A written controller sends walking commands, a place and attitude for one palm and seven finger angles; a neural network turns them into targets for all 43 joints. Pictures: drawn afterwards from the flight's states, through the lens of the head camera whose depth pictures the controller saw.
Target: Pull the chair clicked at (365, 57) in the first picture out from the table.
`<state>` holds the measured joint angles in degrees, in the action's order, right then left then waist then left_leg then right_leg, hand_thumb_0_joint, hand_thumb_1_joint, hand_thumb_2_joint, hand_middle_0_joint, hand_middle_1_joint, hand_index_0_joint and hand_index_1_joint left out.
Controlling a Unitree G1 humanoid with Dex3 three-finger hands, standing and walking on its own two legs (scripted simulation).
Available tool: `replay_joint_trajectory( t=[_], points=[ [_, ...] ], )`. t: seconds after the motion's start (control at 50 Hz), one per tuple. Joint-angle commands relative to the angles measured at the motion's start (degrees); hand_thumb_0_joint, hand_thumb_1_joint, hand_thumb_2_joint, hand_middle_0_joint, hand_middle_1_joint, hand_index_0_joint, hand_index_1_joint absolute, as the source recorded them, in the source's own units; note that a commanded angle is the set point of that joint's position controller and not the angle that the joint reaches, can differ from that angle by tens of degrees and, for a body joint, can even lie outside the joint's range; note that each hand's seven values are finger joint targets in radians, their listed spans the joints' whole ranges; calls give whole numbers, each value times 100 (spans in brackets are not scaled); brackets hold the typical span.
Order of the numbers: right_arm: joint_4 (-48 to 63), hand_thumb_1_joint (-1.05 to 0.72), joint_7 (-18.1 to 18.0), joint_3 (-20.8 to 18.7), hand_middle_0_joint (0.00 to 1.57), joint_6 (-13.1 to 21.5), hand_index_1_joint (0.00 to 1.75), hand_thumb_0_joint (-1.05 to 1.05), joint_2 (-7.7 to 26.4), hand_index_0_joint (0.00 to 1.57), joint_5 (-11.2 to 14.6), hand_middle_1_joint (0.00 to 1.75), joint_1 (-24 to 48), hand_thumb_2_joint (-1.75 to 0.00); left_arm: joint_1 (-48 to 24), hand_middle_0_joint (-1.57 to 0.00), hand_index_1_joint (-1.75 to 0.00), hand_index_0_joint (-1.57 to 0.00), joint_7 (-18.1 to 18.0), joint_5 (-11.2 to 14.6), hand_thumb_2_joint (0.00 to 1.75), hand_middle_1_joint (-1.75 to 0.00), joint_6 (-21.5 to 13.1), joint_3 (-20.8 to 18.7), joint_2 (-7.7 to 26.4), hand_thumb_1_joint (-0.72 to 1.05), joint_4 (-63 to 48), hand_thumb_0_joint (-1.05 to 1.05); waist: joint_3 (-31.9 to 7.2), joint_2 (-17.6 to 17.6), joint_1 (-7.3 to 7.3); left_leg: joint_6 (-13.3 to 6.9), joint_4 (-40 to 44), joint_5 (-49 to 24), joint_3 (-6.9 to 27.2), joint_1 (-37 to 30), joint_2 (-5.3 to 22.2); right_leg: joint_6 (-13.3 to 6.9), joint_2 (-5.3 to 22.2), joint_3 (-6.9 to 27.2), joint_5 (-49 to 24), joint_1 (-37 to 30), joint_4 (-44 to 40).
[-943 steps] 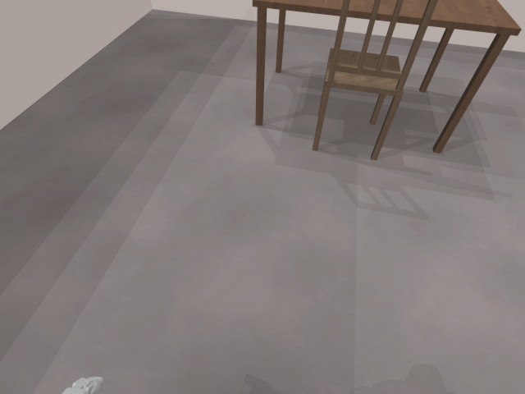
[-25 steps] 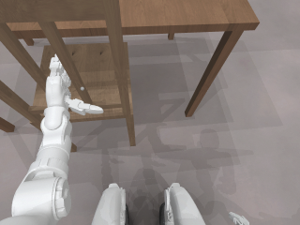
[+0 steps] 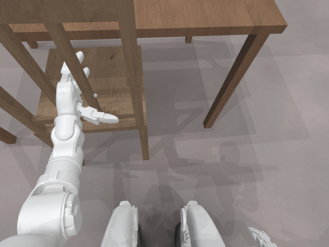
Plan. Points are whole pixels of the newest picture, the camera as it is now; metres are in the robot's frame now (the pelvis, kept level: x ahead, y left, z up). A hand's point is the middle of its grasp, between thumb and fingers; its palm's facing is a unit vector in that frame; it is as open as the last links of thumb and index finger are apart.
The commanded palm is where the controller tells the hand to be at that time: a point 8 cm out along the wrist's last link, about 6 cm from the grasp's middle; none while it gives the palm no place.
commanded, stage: hook a spindle and tug to test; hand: left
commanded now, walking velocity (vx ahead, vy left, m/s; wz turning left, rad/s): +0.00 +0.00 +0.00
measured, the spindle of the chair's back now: (43, 82) +0.49 +0.28 +0.05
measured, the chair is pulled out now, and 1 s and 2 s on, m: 0.00 0.00 0.08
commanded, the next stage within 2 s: step backward, pulling the chair out in 1.24 s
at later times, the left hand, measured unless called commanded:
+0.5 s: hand (92, 94) +0.46 +0.17 +0.03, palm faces +0.11 -0.99 -0.02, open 7.7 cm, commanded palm +0.43 +0.21 +0.03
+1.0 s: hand (93, 96) +0.46 +0.16 +0.04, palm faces +0.11 -0.99 -0.01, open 5.4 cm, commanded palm +0.40 +0.20 +0.03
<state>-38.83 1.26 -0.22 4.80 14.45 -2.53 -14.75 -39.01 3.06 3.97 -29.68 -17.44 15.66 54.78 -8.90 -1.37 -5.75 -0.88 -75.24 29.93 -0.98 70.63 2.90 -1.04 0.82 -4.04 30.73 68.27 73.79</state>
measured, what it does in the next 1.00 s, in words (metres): stands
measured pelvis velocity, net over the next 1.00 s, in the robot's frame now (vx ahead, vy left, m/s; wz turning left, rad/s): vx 0.02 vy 0.00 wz -0.02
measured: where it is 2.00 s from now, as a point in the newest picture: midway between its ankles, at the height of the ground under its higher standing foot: outside the picture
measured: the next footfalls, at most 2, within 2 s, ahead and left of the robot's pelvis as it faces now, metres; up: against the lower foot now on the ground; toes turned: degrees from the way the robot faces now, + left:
none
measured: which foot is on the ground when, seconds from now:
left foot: down 0.00-1.00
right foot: down 0.00-1.00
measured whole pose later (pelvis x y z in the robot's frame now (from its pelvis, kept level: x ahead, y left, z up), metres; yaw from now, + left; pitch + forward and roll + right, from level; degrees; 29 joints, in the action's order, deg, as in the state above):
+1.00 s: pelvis +0.02 +0.00 +0.01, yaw -1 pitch +25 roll -2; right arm -37.1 2.3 -0.9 3.3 13.5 -1.7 -15.3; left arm -29.0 1.5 6.9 -25.5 -15.7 14.3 43.1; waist -9.5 -1.3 -5.5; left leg -0.9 -72.7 31.3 -2.1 66.3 3.5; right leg -0.6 -0.1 -2.7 31.3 64.5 71.0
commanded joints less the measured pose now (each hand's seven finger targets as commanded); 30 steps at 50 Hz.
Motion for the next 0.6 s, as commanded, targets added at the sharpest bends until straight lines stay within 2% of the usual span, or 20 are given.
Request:
replay_joint_trajectory(
  t=[0.0,0.02,0.04,0.08,0.12,0.18,0.22,0.26,0.28,0.32,0.34,0.38,0.4,0.46,0.48,0.52,0.54,0.58],
  points=[
    [386,-90,-53,-329,20,119,30,0,933,20,40,30,-682,-90,-2001,-31,-85,-31,-14,6,30,-85,-372,-238,1219,-50,-1129,0,-2889,-177,-71,40,829,-1485,302,-2069,-320,-26,-283,285,-1654,-1363,-974],
    [401,-90,-58,-328,20,118,30,0,946,20,33,30,-709,-90,-2043,-32,-90,-32,0,-8,30,-90,-373,-233,1248,-50,-1167,0,-2946,-203,-73,40,835,-1557,319,-2107,-321,-33,-284,280,-1718,-1377,-938],
    [424,-90,-50,-324,20,114,30,0,916,20,49,30,-675,-90,-1998,-34,-96,-34,13,13,32,-96,-365,-144,1100,-44,-1213,0,-2935,-325,-59,49,839,-1589,307,-2179,-320,-33,-282,278,-1734,-1323,-956],
    [414,-90,-46,-327,20,107,30,0,914,20,61,30,-673,-90,-1998,-38,-107,-38,43,76,37,-107,-312,-105,1026,-33,-1140,0,-2816,-162,-116,37,835,-1500,292,-2088,-316,-16,-290,285,-1688,-1355,-1011],
    [406,-90,-68,-331,20,108,30,0,941,20,68,30,-703,-90,-2097,-41,-118,-41,53,71,42,-118,-315,-179,1156,-22,-1163,0,-2833,-130,-120,25,835,-1433,303,-2042,-314,-20,-293,292,-1634,-1355,-996],
    [405,-90,-65,-340,20,125,30,0,930,20,61,30,-700,-90,-2065,-46,-134,-46,57,88,49,-134,-362,-191,1190,-5,-1376,0,-3014,-310,-57,47,834,-1602,296,-2209,-313,-31,-283,296,-1764,-1406,-985],
    [394,-90,-53,-351,20,137,30,0,919,20,55,30,-739,-90,-1996,-50,-145,-50,71,95,54,-145,-363,-112,1085,6,-1472,0,-3140,-359,-63,51,813,-1834,301,-2346,-309,-38,-298,291,-1961,-1453,-949],
    [394,-90,-34,-346,20,125,30,0,905,20,71,30,-719,-90,-1649,-50,-145,-50,79,126,59,-145,-301,-139,1033,17,-1325,0,-2930,-170,-27,47,842,-1728,261,-2164,-311,-20,-302,298,-1936,-1557,-1026],
    [393,-90,-41,-339,20,116,30,0,910,20,75,30,-696,-90,-1700,-50,-145,-50,91,119,61,-145,-288,-91,1017,23,-1329,0,-2847,-151,-84,38,847,-1640,264,-2100,-305,-15,-300,301,-1874,-1510,-1034],
    [384,-90,-47,-353,20,125,30,0,903,20,76,30,-723,-90,-1869,-50,-145,-50,99,92,66,-145,-318,34,920,34,-1471,0,-2868,-296,-115,45,866,-1699,284,-2275,-299,-31,-301,286,-1879,-1406,-1022],
    [380,-90,-34,-347,20,128,30,0,890,20,83,30,-705,-90,-1812,-50,-145,-50,99,110,68,-145,-314,61,858,40,-1471,0,-2848,-391,-80,63,891,-1677,290,-2317,-296,-31,-297,267,-1818,-1356,-1040],
    [373,-90,-37,-356,20,118,30,0,921,20,76,30,-711,-90,-1664,-50,-145,-50,88,130,73,-145,-306,-88,1022,51,-1400,0,-2825,-180,-45,52,888,-1634,296,-2222,-297,-33,-308,278,-1794,-1447,-1050],
    [381,-90,-33,-342,20,121,30,0,897,20,75,30,-680,-90,-1725,-50,-145,-50,102,138,76,-145,-315,7,919,56,-1426,0,-2728,-201,-84,45,906,-1572,279,-2169,-308,-26,-304,282,-1767,-1463,-1080],
    [387,-90,-36,-348,20,146,30,0,891,20,79,30,-668,-90,-1667,-50,-145,-50,129,153,83,-145,-353,-28,948,73,-1529,0,-2889,-339,-16,57,883,-1676,266,-2256,-314,-38,-295,294,-1860,-1497,-1036],
    [394,-90,-33,-352,20,137,30,0,909,20,85,30,-681,-90,-1507,-50,-145,-50,119,140,85,-145,-343,-84,1007,79,-1430,0,-2809,-204,0,62,913,-1704,294,-2258,-300,-47,-311,269,-1858,-1477,-1033],
    [407,-90,-25,-370,20,135,30,0,906,20,78,30,-686,-90,-1583,-50,-145,-50,111,93,90,-145,-352,116,795,90,-1545,0,-2857,-354,-67,78,900,-1873,318,-2469,-277,-51,-311,224,-1912,-1274,-983],
    [390,-90,-12,-362,20,130,30,0,895,20,72,30,-683,-90,-1650,-50,-145,-50,95,104,90,-145,-347,108,787,90,-1543,0,-2815,-453,-52,92,907,-1855,319,-2482,-276,-48,-303,217,-1872,-1239,-1002],
    [398,-90,-18,-378,20,109,30,0,918,20,69,30,-700,-90,-1524,-50,-145,-50,69,87,90,-145,-353,18,900,90,-1564,0,-2903,-293,-24,90,904,-1904,333,-2484,-270,-47,-310,224,-1929,-1333,-986]
  ],
)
